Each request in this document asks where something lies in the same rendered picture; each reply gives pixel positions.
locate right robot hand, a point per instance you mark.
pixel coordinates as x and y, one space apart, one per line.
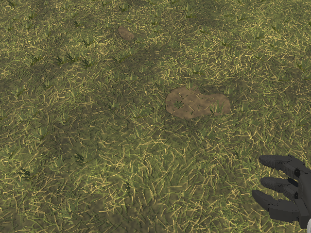
299 208

